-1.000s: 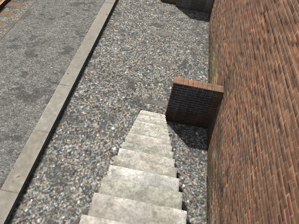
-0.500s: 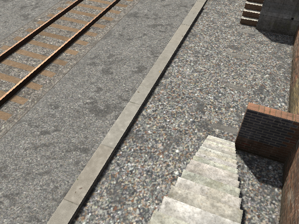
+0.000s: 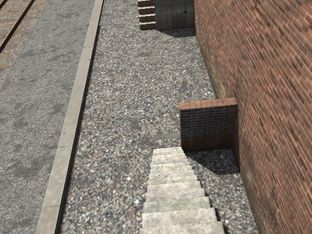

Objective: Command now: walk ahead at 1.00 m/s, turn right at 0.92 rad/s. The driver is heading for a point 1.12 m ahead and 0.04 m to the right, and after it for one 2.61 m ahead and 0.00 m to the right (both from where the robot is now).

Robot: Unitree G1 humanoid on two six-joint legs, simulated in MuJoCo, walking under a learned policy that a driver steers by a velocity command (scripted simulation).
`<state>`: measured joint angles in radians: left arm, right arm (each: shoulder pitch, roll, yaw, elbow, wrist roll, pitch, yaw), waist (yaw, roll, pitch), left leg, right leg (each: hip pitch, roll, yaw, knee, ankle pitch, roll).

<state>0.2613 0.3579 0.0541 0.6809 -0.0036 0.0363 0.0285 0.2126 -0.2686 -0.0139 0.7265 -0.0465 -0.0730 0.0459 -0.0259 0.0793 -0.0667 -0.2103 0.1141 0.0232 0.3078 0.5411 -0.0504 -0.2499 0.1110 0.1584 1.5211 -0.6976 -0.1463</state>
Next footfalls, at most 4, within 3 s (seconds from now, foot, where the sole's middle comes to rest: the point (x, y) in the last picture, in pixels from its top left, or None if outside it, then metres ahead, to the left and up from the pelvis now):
0.14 right None -0.09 -0.07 -0.62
0.46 left None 0.35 -0.13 -1.06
0.52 right None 0.26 -0.20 -1.01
1.10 left None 0.67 -0.34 -1.31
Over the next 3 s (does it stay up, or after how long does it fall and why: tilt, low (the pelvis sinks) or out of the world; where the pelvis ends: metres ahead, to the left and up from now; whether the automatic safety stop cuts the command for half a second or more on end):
falls after 1.56 s (out of the world)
